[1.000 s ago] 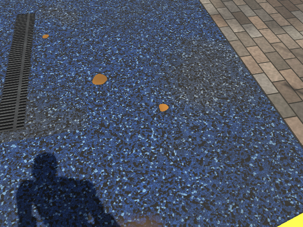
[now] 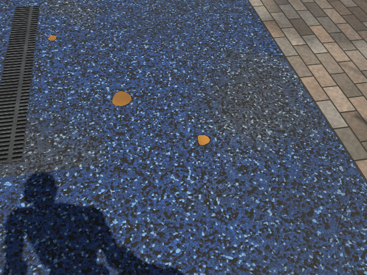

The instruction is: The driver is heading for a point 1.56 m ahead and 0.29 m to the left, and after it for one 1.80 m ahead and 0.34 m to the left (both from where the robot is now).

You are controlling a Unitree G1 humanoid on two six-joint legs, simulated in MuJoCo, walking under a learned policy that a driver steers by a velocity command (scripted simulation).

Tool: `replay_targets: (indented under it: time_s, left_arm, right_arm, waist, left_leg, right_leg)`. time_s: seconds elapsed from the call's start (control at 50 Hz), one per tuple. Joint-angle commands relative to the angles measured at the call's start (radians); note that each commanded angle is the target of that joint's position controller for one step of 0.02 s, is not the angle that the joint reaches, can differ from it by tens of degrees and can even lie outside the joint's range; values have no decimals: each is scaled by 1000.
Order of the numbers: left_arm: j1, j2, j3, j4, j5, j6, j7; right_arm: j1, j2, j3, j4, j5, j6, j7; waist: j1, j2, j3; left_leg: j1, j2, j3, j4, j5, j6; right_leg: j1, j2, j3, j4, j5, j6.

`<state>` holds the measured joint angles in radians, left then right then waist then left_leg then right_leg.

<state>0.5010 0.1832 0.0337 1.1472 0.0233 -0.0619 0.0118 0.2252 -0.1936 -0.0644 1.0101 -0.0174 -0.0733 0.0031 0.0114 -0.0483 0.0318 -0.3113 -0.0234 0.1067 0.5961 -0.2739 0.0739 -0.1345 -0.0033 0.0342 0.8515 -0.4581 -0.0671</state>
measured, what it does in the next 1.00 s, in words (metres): walks ahead: right foot, then left foot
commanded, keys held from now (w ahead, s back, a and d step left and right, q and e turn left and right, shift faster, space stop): w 0.36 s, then no key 0.64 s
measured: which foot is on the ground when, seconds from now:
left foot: down 0.00-0.46, up 0.48-0.86, down 0.88-1.00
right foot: up 0.00-0.42, down 0.44-1.00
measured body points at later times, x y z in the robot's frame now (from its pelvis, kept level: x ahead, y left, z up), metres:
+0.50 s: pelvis +0.27 -0.01 -0.01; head +0.31 -0.01 +0.44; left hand +0.42 +0.22 -0.14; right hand +0.18 -0.23 -0.16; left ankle +0.06 +0.08 -0.65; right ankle +0.37 -0.06 -0.73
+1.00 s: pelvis +0.38 +0.01 +0.02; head +0.38 +0.02 +0.47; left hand +0.37 +0.22 -0.15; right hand +0.39 -0.20 -0.14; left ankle +0.39 +0.12 -0.73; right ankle +0.37 -0.06 -0.73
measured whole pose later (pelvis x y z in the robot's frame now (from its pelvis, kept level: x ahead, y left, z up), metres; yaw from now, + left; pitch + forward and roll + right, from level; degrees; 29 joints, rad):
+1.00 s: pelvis +0.38 +0.01 +0.02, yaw +1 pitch -1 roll +0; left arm 0.31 0.13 0.00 1.08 0.01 -0.04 0.03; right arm 0.28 -0.13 0.00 1.11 -0.01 -0.02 -0.04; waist 0.02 -0.01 0.02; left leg -0.20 0.01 0.03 0.44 -0.22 0.01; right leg -0.14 0.05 -0.10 0.39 -0.22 -0.07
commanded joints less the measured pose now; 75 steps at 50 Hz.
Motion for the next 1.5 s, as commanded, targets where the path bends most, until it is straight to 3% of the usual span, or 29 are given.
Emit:
replay_targets:
  time_s: [0.02,0.04,0.06,0.12,0.2,0.26,0.32,0.38,0.4,0.42,0.44,0.46,0.48,0.5,0.52,0.54,0.56,0.58,0.62,0.68,0.78,0.82,0.86,0.88,0.9,0.94,0.98,1.1,1.5]
  left_arm:
    - [-125,37,3,-125,13,-28,-26]
    - [-125,21,4,-124,6,-30,-30]
    - [-115,24,7,-122,13,-24,-33]
    - [-128,36,17,-132,13,2,-39]
    - [-329,35,17,-205,9,14,-44]
    - [-472,16,7,-259,0,11,-47]
    - [-542,21,4,-288,-7,9,-46]
    - [-474,49,17,-278,-4,-1,-32]
    - [-365,63,26,-242,-2,-11,-23]
    - [-214,77,37,-188,1,-24,-14]
    - [-85,115,50,-149,23,-37,-5]
    - [17,216,73,-137,46,-41,-4]
    - [8,229,79,-133,2,-26,-14]
    - [-116,184,69,-163,-24,-18,-16]
    - [-213,109,45,-173,-24,-20,-15]
    - [-233,61,31,-165,-17,-25,-12]
    - [-231,32,20,-156,-19,-28,-4]
    - [-223,15,10,-143,-16,-31,0]
    - [-215,35,2,-133,-6,-46,-1]
    - [-215,67,-6,-128,4,-48,-3]
    - [-146,71,-15,-106,2,-15,5]
    - [-152,63,-18,-105,-2,0,10]
    - [-141,52,-21,-100,-6,8,16]
    - [-122,43,-20,-102,-6,8,17]
    - [-32,-9,-26,-85,-20,16,13]
    - [-62,21,-19,-66,-14,27,20]
    - [-88,31,-15,-66,-14,29,20]
    - [-106,6,-22,-45,-16,31,26]
    - [-86,-7,-34,8,-16,42,36]
  right_arm:
    - [205,-112,-19,29,0,16,-1]
    - [159,-98,-11,15,0,6,1]
    - [158,-69,2,20,0,-5,-1]
    - [234,-55,16,53,3,-26,-9]
    - [310,-55,28,72,1,-31,-12]
    - [331,-47,36,74,2,-35,-15]
    - [355,-62,35,85,2,-39,-22]
    - [325,-81,30,87,-4,-41,-29]
    - [315,-90,27,88,-8,-38,-33]
    - [298,-99,25,87,-2,-34,-35]
    - [301,-88,29,82,13,-33,-33]
    - [377,-17,40,60,30,-30,-34]
    - [480,-12,31,83,63,-17,-35]
    - [382,-55,19,67,31,-8,-37]
    - [282,-42,20,39,9,-7,-33]
    - [248,-35,16,35,-5,-2,-29]
    - [242,-24,14,34,-19,13,-24]
    - [264,1,18,43,-24,30,-18]
    - [282,33,24,53,-17,55,-16]
    - [222,22,29,43,-11,76,-27]
    - [109,-4,37,35,-2,90,-38]
    - [95,2,43,42,-4,85,-40]
    - [118,10,52,58,-9,70,-43]
    - [148,-20,50,65,-15,56,-47]
    - [108,-53,46,73,3,51,-47]
    - [95,6,58,76,12,44,-36]
    - [107,-4,58,86,13,43,-43]
    - [133,-5,58,106,11,44,-47]
    - [172,13,66,143,10,52,-50]
  waist:
    - [-57,78,104]
    - [-23,53,112]
    - [-2,62,102]
    - [13,97,80]
    - [-17,106,110]
    - [-40,119,126]
    - [-50,135,124]
    - [-1,138,78]
    - [40,143,21]
    - [100,135,-49]
    - [145,123,-125]
    - [120,-58,-277]
    - [81,-114,-423]
    - [45,21,-305]
    - [25,20,-151]
    - [0,54,-76]
    - [-21,50,-44]
    - [-42,40,-40]
    - [-74,27,-54]
    - [-84,-22,-58]
    - [-30,-54,-54]
    - [-31,-33,-14]
    - [-40,24,20]
    - [-24,68,21]
    - [46,175,45]
    - [15,132,65]
    - [8,122,45]
    - [0,64,34]
    - [-9,54,59]
  left_leg:
    - [267,364,-607,-467,-360,142]
    - [209,316,-496,-476,-212,122]
    - [187,280,-414,-477,-91,106]
    - [226,232,-275,-468,180,98]
    - [269,214,-197,-472,399,107]
    - [265,191,-146,-469,519,98]
    - [308,206,-128,-458,615,95]
    - [387,223,-99,-321,944,80]
    - [407,215,-92,-193,1071,67]
    - [387,193,-80,-15,1061,48]
    - [247,157,-71,197,836,31]
    - [16,33,-11,581,105,4]
    - [-152,-79,-119,838,-331,-12]
    - [-178,-6,-177,827,-220,-10]
    - [-201,23,-160,767,-166,-15]
    - [-178,49,-158,707,-137,-17]
    - [-130,67,-158,641,-120,-22]
    - [-65,69,-152,589,-106,-27]
    - [10,54,-133,494,-81,-39]
    - [34,53,-104,278,-36,-46]
    - [78,58,-81,95,2,-53]
    - [115,59,-76,-12,6,-49]
    - [210,96,-120,-201,138,-46]
    - [245,171,-193,-231,241,-40]
    - [155,199,-241,-229,258,-4]
    - [47,156,-204,-257,178,-23]
    - [75,134,-186,-265,192,-33]
    - [128,138,-185,-269,241,-22]
    - [152,127,-176,-282,237,-16]
  right_leg:
    - [-545,-54,9,380,128,-44]
    - [-500,-79,7,335,188,-41]
    - [-463,-90,-1,300,210,-31]
    - [-479,-82,-48,256,253,-8]
    - [-589,-77,-97,123,332,18]
    - [-542,-47,-136,-78,403,22]
    - [-464,-16,-163,-215,429,-4]
    - [-335,36,-172,-272,372,-57]
    - [-237,68,-173,-285,354,-74]
    - [-83,80,-168,-368,433,-89]
    - [135,-9,-96,-392,558,-109]
    - [400,-328,219,-301,1007,-204]
    - [507,-461,512,-384,1157,-358]
    - [336,-405,396,-446,1026,-324]
    - [179,-356,289,-496,975,-281]
    - [69,-313,208,-538,966,-242]
    - [-13,-275,139,-568,958,-211]
    - [-75,-251,91,-583,974,-187]
    - [-133,-222,21,-583,1072,-177]
    - [-144,-185,-45,-574,1059,-148]
    - [-138,-195,6,-600,609,-134]
    - [-165,-198,42,-599,400,-127]
    - [-205,-168,53,-570,288,-70]
    - [-213,-134,39,-533,262,-39]
    - [-167,-58,-10,-553,221,-15]
    - [-25,-68,-5,-544,297,-4]
    - [0,-83,0,-533,349,-8]
    - [7,-90,-3,-543,357,4]
    - [-7,-102,0,-539,357,15]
